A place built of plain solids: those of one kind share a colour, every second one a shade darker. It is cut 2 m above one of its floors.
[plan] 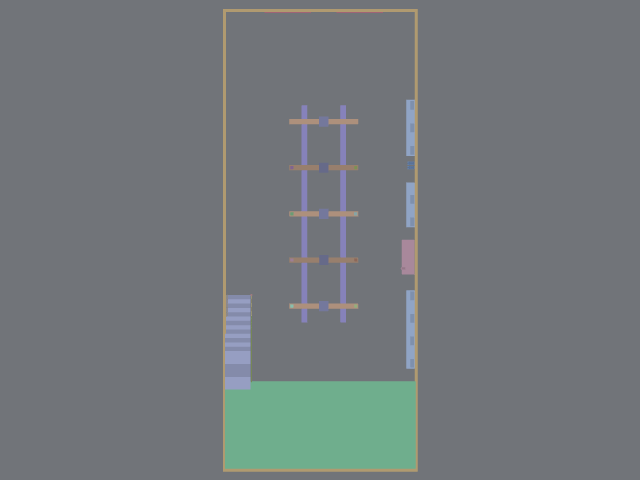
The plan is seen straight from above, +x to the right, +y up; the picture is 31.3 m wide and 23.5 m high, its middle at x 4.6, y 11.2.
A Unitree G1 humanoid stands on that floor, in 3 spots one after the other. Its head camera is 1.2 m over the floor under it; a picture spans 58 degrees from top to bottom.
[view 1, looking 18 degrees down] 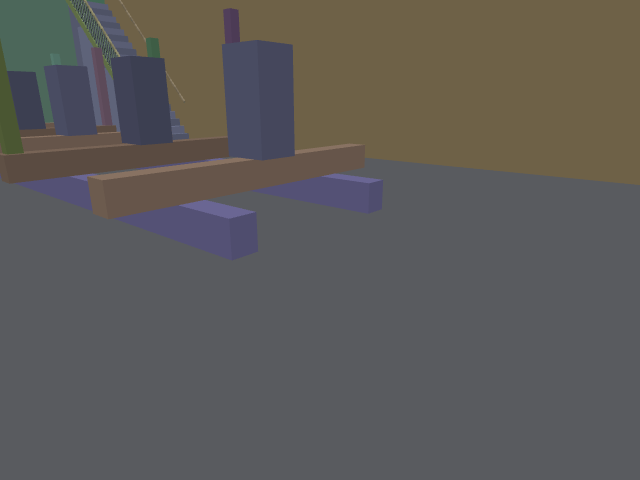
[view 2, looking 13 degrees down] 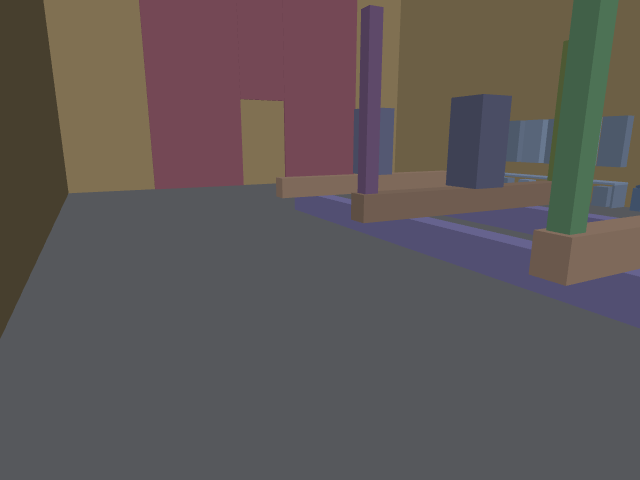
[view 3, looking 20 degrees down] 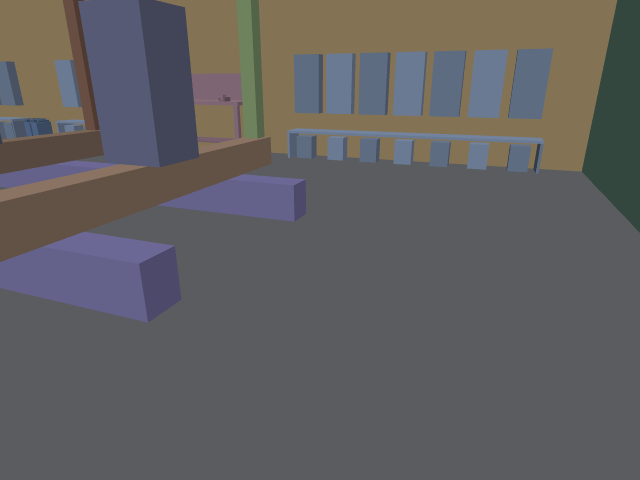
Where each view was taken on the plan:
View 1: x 7.86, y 20.36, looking -140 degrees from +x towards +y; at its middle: ground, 3.88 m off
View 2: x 0.64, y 10.81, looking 63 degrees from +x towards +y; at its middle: ground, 5.33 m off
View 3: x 2.15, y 5.59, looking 21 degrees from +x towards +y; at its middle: ground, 3.51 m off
